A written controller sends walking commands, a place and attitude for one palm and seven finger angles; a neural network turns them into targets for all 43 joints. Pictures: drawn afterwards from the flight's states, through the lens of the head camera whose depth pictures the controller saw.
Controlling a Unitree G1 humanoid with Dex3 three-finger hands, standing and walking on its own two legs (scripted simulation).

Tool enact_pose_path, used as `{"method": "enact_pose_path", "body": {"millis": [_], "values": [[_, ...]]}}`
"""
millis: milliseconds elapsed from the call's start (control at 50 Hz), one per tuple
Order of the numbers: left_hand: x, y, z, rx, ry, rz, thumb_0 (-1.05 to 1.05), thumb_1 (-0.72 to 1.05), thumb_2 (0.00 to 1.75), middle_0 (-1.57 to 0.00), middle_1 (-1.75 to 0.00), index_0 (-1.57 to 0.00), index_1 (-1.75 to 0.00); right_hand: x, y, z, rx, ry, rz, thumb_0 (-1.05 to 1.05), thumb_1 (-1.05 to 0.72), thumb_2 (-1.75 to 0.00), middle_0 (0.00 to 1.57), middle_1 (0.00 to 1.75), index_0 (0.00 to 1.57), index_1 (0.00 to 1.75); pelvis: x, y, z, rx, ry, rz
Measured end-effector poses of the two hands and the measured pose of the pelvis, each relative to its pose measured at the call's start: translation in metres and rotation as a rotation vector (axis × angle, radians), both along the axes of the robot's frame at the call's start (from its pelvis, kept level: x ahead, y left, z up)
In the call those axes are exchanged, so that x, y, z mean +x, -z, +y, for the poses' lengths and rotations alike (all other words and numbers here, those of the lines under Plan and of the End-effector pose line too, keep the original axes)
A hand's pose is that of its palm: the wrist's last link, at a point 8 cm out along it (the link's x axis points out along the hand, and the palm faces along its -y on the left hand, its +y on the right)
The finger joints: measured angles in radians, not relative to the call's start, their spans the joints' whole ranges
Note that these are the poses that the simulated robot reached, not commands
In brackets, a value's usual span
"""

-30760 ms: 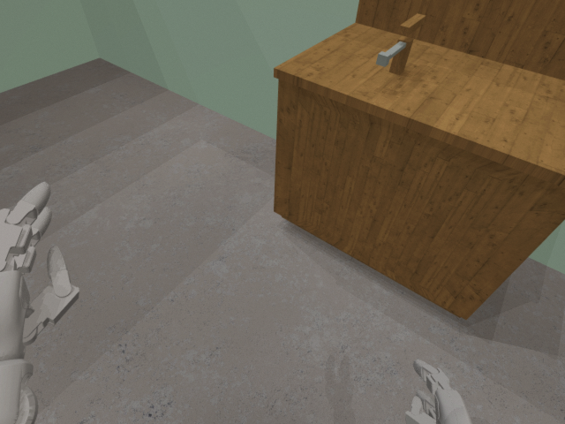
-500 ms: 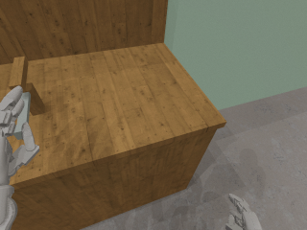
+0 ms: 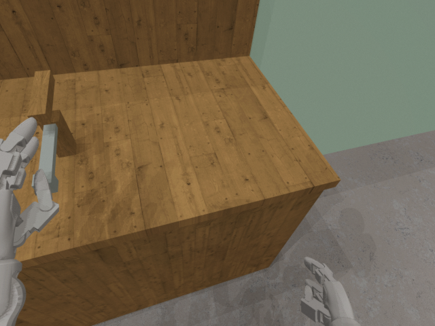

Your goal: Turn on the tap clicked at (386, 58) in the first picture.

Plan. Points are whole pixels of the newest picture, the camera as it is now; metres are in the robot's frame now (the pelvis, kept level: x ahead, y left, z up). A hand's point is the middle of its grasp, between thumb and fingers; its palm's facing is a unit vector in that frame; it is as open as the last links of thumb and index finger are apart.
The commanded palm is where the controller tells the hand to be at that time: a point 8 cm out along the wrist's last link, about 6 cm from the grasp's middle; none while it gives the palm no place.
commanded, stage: shuffle to correct the standing spot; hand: left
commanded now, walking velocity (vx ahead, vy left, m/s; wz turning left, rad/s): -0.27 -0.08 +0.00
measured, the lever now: (45, 183) +0.29 +0.33 +0.09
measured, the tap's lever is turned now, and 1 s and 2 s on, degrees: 0 0 0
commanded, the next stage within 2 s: come to a stop and stand still in 0.26 s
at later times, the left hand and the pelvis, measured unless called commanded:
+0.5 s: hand (71, 251) +0.17 +0.21 +0.15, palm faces +0.34 -0.85 -0.40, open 7.4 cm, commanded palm +0.11 +0.25 +0.17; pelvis -0.05 -0.03 -0.01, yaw -1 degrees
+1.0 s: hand (17, 215) +0.19 +0.26 +0.20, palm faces +0.50 -0.75 -0.44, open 7.4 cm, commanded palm +0.10 +0.25 +0.17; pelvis -0.06 -0.03 -0.01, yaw +1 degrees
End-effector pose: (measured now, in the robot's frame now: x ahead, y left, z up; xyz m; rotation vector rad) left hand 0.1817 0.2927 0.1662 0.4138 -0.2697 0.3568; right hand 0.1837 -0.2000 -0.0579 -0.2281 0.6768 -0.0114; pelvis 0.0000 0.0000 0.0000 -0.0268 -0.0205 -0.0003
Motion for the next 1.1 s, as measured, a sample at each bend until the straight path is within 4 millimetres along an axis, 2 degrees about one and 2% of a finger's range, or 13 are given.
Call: {"method": "enact_pose_path", "body": {"millis": [200,340,440,560,680,780,920,940,980,1020,1060,1100], "values": [[-0.007,-0.008,-0.015,0.052,0.028,0.004,0.01,0.89,0.9,-0.21,-0.3,-0.21,-0.31,-0.014,0.005,-0.012,0.013,0.012,0.001,0.01,-0.9,-0.9,0.2,0.3,0.21,0.3,-0.014,0.001,-0.011,0.01,0.01,0.001],[-0.028,-0.012,-0.039,0.086,0.054,-0.003,0.01,0.89,0.9,-0.21,-0.3,-0.21,-0.31,-0.033,0.013,-0.036,0.008,0.024,0.009,0.01,-0.9,-0.9,0.2,0.3,0.21,0.3,-0.032,0.005,-0.029,-0.001,0.015,0.016],[-0.044,-0.008,-0.049,0.077,0.067,-0.01,0.01,0.89,0.9,-0.21,-0.3,-0.22,-0.31,-0.055,0.019,-0.056,-0.023,0.069,0.023,0.01,-0.9,-0.9,0.2,0.3,0.21,0.3,-0.048,0.009,-0.034,-0.002,0.014,0.035],[-0.058,0.004,-0.035,0.05,0.027,0.04,0.01,0.89,0.9,-0.21,-0.3,-0.22,-0.31,-0.091,0.019,-0.068,-0.075,0.136,0.068,0.01,-0.9,-0.9,0.2,0.3,0.21,0.3,-0.06,0.008,-0.026,0.017,0.009,0.026],[-0.067,-0.001,-0.018,0.054,-0.012,0.031,0.01,0.89,0.9,-0.21,-0.3,-0.22,-0.31,-0.112,0.014,-0.058,-0.061,0.153,0.063,0.01,-0.9,-0.9,0.2,0.3,0.2,0.3,-0.064,0.003,-0.016,0.013,0.013,-0.012],[-0.067,-0.007,-0.016,0.052,-0.019,-0.025,0.01,0.89,0.9,-0.21,-0.3,-0.21,-0.31,-0.111,0.016,-0.044,-0.014,0.124,0.049,0.01,-0.9,-0.9,0.2,0.3,0.2,0.3,-0.064,0.004,-0.015,0.009,0.01,-0.04],[-0.061,-0.002,-0.025,0.028,-0.019,-0.014,0.01,0.89,0.9,-0.21,-0.3,-0.21,-0.31,-0.095,0.018,-0.032,0.037,0.083,0.025,0.01,-0.9,-0.9,0.2,0.3,0.21,0.3,-0.056,0.004,-0.02,0.008,0.007,-0.047],[-0.058,-0.008,-0.023,0.092,-0.021,-0.018,0.01,0.89,0.9,-0.21,-0.3,-0.21,-0.31,-0.092,0.018,-0.031,0.019,0.054,0.02,0.01,-0.9,-0.9,0.2,0.3,0.21,0.3,-0.057,0.005,-0.022,0.008,0.003,-0.046],[-0.045,-0.032,-0.007,0.193,-0.047,-0.107,0.01,0.88,0.9,-0.21,-0.3,-0.22,-0.31,-0.088,0.021,-0.029,0.01,0.0,0.032,0.01,-0.9,-0.9,0.2,0.3,0.21,0.3,-0.06,0.007,-0.029,0.015,-0.011,-0.041],[-0.036,-0.05,0.005,0.193,-0.087,-0.179,0.01,0.88,0.9,-0.21,-0.3,-0.22,-0.31,-0.084,0.024,-0.029,0.026,-0.024,0.039,0.01,-0.9,-0.9,0.2,0.3,0.21,0.3,-0.061,0.007,-0.032,0.021,-0.004,-0.034],[-0.031,-0.055,0.0,0.164,-0.089,-0.186,0.01,0.89,0.9,-0.21,-0.3,-0.22,-0.31,-0.079,0.025,-0.032,0.064,-0.006,0.024,0.01,-0.9,-0.9,0.2,0.3,0.21,0.3,-0.059,0.006,-0.031,0.023,0.013,-0.025],[-0.028,-0.046,-0.017,0.142,-0.044,-0.13,0.01,0.89,0.9,-0.2,-0.3,-0.21,-0.31,-0.076,0.025,-0.036,0.093,0.027,0.005,0.01,-0.9,-0.9,0.2,0.3,0.21,0.3,-0.053,0.004,-0.029,0.025,0.03,-0.014]]}}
